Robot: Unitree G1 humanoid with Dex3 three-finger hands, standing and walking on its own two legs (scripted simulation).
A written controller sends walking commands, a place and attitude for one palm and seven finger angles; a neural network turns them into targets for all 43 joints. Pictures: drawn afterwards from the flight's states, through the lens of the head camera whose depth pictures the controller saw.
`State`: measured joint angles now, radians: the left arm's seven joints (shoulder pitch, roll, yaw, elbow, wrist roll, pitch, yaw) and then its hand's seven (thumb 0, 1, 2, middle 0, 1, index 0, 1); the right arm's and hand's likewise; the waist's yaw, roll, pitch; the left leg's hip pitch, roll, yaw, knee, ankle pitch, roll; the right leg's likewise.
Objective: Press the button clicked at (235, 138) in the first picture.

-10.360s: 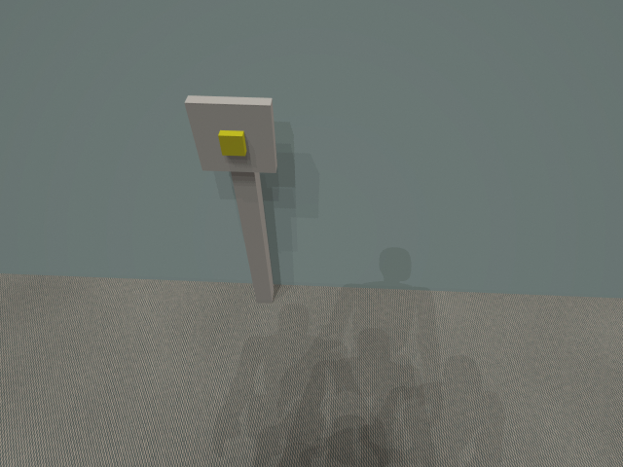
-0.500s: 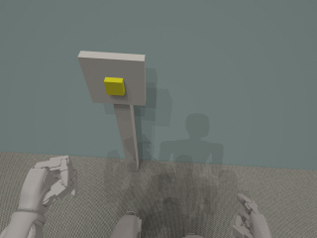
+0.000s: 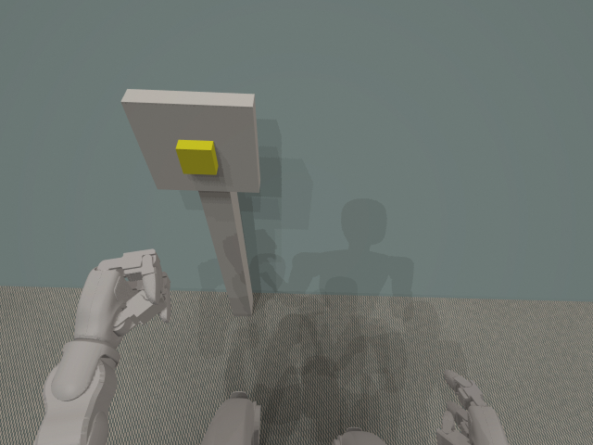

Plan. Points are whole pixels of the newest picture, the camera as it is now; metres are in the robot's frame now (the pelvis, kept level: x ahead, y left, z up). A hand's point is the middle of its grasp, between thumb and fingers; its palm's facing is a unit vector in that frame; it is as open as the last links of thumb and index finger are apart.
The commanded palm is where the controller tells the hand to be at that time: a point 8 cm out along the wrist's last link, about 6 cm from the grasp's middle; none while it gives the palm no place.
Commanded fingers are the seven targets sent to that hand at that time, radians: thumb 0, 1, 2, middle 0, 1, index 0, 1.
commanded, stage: aim a knuckle at the button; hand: left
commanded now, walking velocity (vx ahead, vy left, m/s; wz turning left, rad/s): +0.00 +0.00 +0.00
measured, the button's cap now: (198, 156) +0.51 +0.18 +0.07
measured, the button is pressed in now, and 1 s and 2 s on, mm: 0 0 0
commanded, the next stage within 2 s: press the button with the knuckle in 1.48 s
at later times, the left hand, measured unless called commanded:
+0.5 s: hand (196, 248) +0.36 +0.16 +0.05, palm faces +0.01 -1.00 -0.03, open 3.1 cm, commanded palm +0.34 +0.21 +0.05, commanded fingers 0.00 0.90 0.90 -1.30 -1.50 -1.30 -1.50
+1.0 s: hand (216, 217) +0.42 +0.14 +0.04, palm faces +0.03 -1.00 -0.04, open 3.1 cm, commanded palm +0.39 +0.19 +0.04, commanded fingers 0.00 0.90 0.90 -1.30 -1.50 -1.30 -1.50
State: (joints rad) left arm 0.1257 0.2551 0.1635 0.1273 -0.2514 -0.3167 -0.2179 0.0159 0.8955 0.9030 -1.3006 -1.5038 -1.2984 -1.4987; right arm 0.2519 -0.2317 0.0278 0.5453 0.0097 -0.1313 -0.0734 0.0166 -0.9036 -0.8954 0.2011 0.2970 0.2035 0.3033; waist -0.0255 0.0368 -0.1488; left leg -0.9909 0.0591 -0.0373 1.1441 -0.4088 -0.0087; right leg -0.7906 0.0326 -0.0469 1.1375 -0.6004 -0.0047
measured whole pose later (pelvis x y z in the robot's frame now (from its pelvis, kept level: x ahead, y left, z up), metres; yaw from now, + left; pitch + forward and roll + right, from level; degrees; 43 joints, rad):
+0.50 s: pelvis +0.00 +0.00 +0.00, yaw -1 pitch +16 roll -2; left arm -0.22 0.23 0.15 0.46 -0.17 -0.38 -0.10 0.02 0.90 0.90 -1.30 -1.50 -1.30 -1.50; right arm 0.26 -0.23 0.01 0.60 -0.01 -0.06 -0.04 0.01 -0.90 -0.90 0.20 0.30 0.20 0.30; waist -0.05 0.03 -0.15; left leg -1.03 0.06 -0.02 1.15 -0.40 -0.01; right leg -0.85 0.03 -0.03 1.16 -0.60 -0.01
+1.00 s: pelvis +0.00 +0.00 -0.01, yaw -2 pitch +19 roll -2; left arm -0.45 0.24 0.21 0.72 -0.12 -0.45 -0.06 0.02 0.90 0.90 -1.30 -1.50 -1.30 -1.50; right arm 0.31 -0.23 -0.01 0.62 -0.02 0.02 -0.01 0.01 -0.91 -0.90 0.20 0.30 0.20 0.30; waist -0.08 0.04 -0.16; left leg -1.09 0.07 0.00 1.17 -0.41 -0.01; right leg -0.92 0.04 -0.01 1.19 -0.61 -0.01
